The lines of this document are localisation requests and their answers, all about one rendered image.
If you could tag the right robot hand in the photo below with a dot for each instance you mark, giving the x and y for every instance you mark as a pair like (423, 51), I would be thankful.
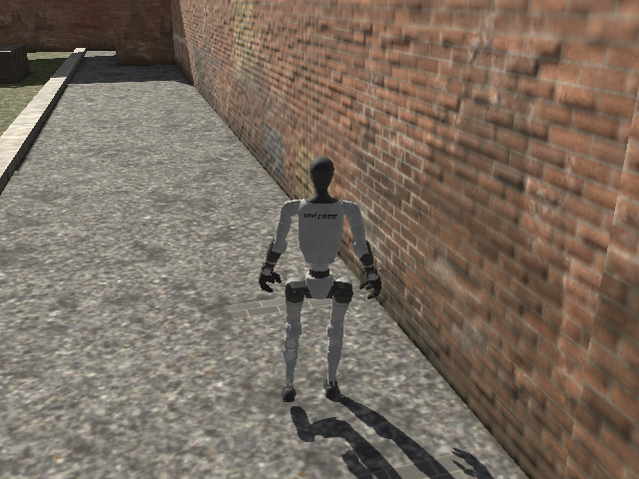
(376, 284)

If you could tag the robot left upper arm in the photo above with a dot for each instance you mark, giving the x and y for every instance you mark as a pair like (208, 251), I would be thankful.
(289, 209)

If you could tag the robot right upper arm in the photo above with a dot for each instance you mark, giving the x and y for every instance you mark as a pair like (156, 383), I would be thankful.
(351, 210)

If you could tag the robot torso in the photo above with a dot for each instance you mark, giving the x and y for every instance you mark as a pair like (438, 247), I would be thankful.
(320, 228)

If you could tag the robot left forearm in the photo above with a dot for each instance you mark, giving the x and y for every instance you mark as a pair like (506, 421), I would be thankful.
(270, 260)

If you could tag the robot right forearm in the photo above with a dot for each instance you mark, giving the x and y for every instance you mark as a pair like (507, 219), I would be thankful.
(368, 264)

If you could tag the left robot hand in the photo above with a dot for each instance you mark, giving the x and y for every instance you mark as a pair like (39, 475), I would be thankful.
(270, 278)

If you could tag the right robot thigh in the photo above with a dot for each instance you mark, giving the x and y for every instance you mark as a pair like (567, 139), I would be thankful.
(341, 297)

